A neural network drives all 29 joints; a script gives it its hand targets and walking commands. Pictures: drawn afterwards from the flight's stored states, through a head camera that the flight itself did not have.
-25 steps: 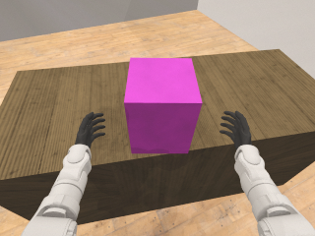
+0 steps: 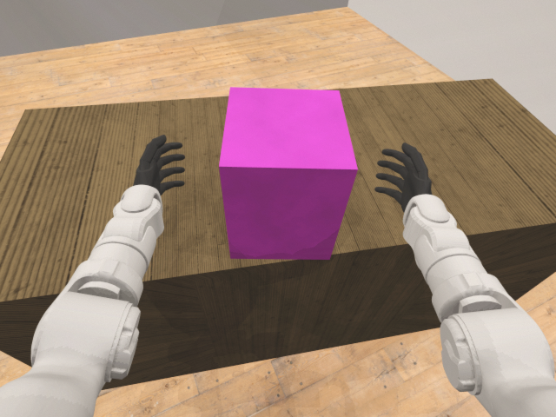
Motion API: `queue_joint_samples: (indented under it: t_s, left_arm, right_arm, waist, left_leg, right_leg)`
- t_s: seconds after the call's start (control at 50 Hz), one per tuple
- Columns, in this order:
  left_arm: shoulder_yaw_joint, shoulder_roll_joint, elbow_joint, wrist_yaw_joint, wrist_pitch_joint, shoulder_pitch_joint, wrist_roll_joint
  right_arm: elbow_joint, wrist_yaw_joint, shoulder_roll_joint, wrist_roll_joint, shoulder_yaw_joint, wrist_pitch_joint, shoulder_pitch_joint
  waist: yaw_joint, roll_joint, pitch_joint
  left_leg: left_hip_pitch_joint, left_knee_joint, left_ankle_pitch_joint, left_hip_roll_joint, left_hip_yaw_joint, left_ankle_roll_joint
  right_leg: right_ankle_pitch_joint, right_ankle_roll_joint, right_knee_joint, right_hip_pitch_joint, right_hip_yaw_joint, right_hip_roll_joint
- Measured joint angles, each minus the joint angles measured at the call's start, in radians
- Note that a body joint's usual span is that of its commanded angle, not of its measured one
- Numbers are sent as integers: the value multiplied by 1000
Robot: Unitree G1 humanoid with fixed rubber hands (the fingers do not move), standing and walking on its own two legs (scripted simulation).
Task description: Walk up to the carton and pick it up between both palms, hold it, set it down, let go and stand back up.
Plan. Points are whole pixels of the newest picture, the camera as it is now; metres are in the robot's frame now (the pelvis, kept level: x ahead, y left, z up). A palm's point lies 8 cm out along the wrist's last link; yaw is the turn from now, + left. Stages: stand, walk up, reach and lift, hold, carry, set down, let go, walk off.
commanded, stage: reach and lift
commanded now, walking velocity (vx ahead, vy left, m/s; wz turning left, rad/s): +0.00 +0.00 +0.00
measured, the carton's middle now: (282, 177) +0.53 +0.01 +0.01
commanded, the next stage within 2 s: none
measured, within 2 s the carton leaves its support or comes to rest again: neither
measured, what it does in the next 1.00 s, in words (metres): stands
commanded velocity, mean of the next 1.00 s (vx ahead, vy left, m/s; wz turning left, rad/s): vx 0.00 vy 0.00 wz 0.00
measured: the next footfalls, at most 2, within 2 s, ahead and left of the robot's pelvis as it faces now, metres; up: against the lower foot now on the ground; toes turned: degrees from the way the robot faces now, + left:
none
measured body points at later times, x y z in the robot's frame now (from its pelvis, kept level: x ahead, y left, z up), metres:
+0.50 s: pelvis +0.03 -0.01 +0.00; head +0.08 +0.01 +0.45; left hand +0.51 +0.20 +0.13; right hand +0.50 -0.21 +0.14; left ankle +0.03 +0.13 -0.73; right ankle +0.02 -0.11 -0.73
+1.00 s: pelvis +0.04 -0.01 +0.00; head +0.12 +0.01 +0.44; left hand +0.53 +0.20 +0.12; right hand +0.53 -0.20 +0.13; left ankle +0.03 +0.13 -0.73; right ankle +0.02 -0.11 -0.73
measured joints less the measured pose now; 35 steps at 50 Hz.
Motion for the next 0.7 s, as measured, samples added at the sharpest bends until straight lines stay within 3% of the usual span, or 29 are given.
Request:
queue_joint_samples:
  t_s: [0.24, 0.42, 0.6, 0.7]
  left_arm:
    - [-12, 27, 5, -12, 66, -110, -3]
    - [19, 43, 54, -31, 79, -175, 1]
    - [17, 53, -6, -33, 111, -198, 7]
    - [41, 51, 23, -39, 125, -239, 21]
  right_arm:
    - [37, -10, -45, 28, -7, 43, -114]
    - [74, -25, -64, 80, 56, 64, -199]
    - [50, -38, -67, 84, 57, 75, -233]
    - [54, -58, -62, 67, 62, 77, -252]
  waist:
    - [-7, 3, -6]
    - [-8, -1, -7]
    - [-3, 15, -19]
    - [-4, 13, -8]
  left_leg:
    - [-16, -24, 1, 6, -12, -8]
    - [2, -62, 2, 13, -1, -14]
    - [-17, -67, -8, 16, -11, -19]
    - [-10, -80, -5, 16, -12, -21]
  right_leg:
    - [8, -6, -40, -7, -8, 9]
    - [10, -10, -71, 2, 4, 16]
    - [5, -13, -88, -8, -4, 21]
    - [7, -14, -100, -2, -3, 22]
